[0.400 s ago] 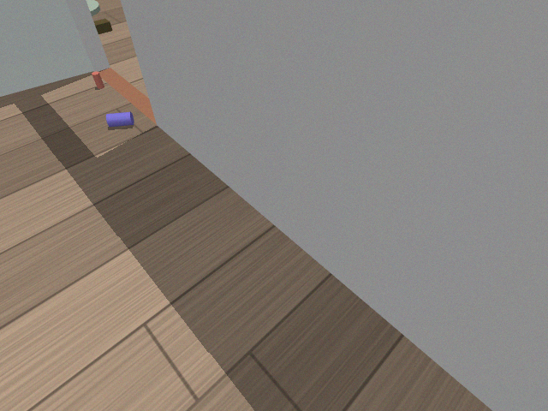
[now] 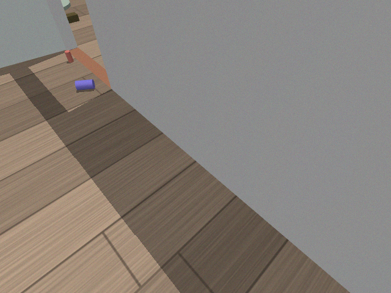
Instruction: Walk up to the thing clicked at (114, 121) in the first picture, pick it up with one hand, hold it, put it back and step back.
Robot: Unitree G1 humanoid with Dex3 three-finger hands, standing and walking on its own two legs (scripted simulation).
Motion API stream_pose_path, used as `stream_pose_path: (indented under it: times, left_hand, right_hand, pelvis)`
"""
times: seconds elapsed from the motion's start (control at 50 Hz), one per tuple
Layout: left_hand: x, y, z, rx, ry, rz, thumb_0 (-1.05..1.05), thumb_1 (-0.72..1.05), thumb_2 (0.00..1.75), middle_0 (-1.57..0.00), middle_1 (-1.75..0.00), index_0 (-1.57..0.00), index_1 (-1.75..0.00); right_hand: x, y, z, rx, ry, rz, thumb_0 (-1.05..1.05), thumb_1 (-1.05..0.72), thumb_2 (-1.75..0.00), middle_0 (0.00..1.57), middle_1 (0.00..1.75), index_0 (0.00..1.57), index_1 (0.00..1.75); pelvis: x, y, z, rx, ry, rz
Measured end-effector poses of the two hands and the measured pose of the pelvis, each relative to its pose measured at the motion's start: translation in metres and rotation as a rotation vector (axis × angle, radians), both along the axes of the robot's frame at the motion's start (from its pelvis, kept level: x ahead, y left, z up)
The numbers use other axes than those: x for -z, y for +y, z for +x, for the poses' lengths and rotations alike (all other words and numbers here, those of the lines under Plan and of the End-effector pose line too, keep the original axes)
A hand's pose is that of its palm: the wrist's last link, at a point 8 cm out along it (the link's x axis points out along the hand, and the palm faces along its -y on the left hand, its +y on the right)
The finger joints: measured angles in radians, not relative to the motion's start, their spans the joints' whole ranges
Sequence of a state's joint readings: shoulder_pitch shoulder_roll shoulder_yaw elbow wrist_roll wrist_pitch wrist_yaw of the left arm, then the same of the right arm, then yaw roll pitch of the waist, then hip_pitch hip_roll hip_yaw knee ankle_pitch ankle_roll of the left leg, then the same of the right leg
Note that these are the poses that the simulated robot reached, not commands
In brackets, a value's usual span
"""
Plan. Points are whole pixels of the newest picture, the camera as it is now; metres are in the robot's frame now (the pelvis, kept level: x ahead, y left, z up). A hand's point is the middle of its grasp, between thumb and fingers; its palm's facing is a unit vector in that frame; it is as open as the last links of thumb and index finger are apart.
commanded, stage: stand
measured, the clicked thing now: (85, 84) +1.77 +0.89 -0.74
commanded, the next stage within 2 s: walk up in 0.72 s
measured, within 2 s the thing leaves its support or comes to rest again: neither
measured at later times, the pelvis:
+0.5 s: pelvis +0.01 +0.00 +0.00, yaw +0 degrees
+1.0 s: pelvis -0.02 -0.06 -0.02, yaw +17 degrees
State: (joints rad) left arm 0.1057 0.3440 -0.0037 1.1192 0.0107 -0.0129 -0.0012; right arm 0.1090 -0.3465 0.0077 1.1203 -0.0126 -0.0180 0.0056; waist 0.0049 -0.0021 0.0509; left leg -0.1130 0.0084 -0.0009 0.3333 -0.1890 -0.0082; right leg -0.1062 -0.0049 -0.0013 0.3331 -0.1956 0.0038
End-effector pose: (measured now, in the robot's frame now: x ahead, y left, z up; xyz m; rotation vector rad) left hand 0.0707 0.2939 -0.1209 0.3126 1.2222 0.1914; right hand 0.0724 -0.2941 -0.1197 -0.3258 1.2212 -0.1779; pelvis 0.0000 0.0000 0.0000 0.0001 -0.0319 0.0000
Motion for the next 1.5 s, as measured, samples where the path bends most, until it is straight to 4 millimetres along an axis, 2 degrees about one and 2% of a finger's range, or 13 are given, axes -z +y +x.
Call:
stream_pose_path:
  times: [0.52,0.74,0.82,0.9,0.96,1.0,1.14,1.24,1.38,1.42,1.5]
  left_hand:
    - [0.000,0.001,-0.002,-0.010,0.019,0.005,0.00,0.90,0.90,-0.20,-0.30,-0.21,-0.30]
    - [-0.001,0.001,0.003,-0.015,-0.003,0.002,0.00,0.90,0.90,-0.20,-0.30,-0.21,-0.30]
    - [-0.004,0.009,0.011,-0.093,-0.087,0.017,0.01,0.90,0.90,-0.20,-0.30,-0.21,-0.30]
    - [-0.018,0.005,0.006,-0.150,-0.180,0.046,0.00,0.91,0.90,-0.20,-0.30,-0.21,-0.30]
    - [-0.023,-0.001,-0.009,-0.180,-0.216,0.089,0.00,0.91,0.90,-0.20,-0.30,-0.21,-0.30]
    - [-0.024,-0.008,-0.028,-0.203,-0.202,0.110,0.00,0.91,0.90,-0.20,-0.30,-0.21,-0.30]
    - [-0.029,-0.035,-0.090,-0.336,-0.157,0.101,0.01,0.90,0.90,-0.20,-0.30,-0.21,-0.30]
    - [-0.019,-0.048,-0.133,-0.430,-0.151,0.075,0.01,0.90,0.90,-0.20,-0.30,-0.21,-0.30]
    - [0.016,-0.049,-0.198,-0.565,-0.070,0.051,0.01,0.90,0.90,-0.20,-0.30,-0.21,-0.30]
    - [0.018,-0.053,-0.208,-0.603,-0.048,0.050,0.01,0.90,0.90,-0.20,-0.30,-0.21,-0.30]
    - [0.012,-0.062,-0.217,-0.651,-0.065,0.060,0.01,0.91,0.90,-0.20,-0.30,-0.21,-0.30]
  right_hand:
    - [0.000,0.000,0.007,-0.005,0.004,0.001,0.00,-0.90,-0.90,0.20,0.30,0.20,0.30]
    - [-0.001,-0.001,0.009,-0.004,-0.012,0.001,0.00,-0.90,-0.90,0.20,0.30,0.20,0.30]
    - [-0.001,-0.010,0.005,-0.067,0.021,-0.016,0.00,-0.90,-0.90,0.21,0.30,0.20,0.30]
    - [0.001,-0.034,0.008,-0.147,0.077,-0.059,0.00,-0.90,-0.90,0.21,0.30,0.21,0.30]
    - [0.010,-0.053,0.026,-0.210,0.074,-0.074,0.00,-0.90,-0.90,0.21,0.30,0.21,0.30]
    - [0.011,-0.059,0.043,-0.247,0.053,-0.078,0.01,-0.90,-0.90,0.21,0.30,0.20,0.30]
    - [-0.009,-0.049,0.105,-0.422,-0.028,-0.040,0.01,-0.91,-0.90,0.20,0.30,0.20,0.30]
    - [-0.015,-0.024,0.145,-0.552,-0.050,-0.043,0.01,-0.91,-0.90,0.20,0.30,0.20,0.30]
    - [-0.016,0.033,0.194,-0.706,-0.179,-0.058,0.00,-0.91,-0.90,0.20,0.30,0.20,0.30]
    - [-0.018,0.046,0.200,-0.737,-0.202,-0.045,0.00,-0.91,-0.90,0.20,0.30,0.20,0.30]
    - [-0.022,0.064,0.212,-0.791,-0.217,-0.021,0.00,-0.90,-0.90,0.21,0.30,0.20,0.30]
  pelvis:
    - [0.000,-0.001,0.006,-0.002,0.004,0.001]
    - [0.000,-0.001,0.005,-0.014,0.001,0.002]
    - [0.005,-0.013,-0.005,-0.120,0.015,0.014]
    - [0.007,-0.031,-0.013,-0.210,0.035,0.014]
    - [0.016,-0.047,-0.017,-0.253,0.036,0.015]
    - [0.017,-0.056,-0.019,-0.293,0.021,0.004]
    - [0.006,-0.071,-0.014,-0.412,0.014,0.036]
    - [0.010,-0.073,-0.010,-0.495,0.008,0.029]
    - [0.032,-0.059,-0.007,-0.594,0.019,0.043]
    - [0.032,-0.059,-0.006,-0.632,0.011,0.034]
    - [0.028,-0.060,0.002,-0.689,0.004,0.021]
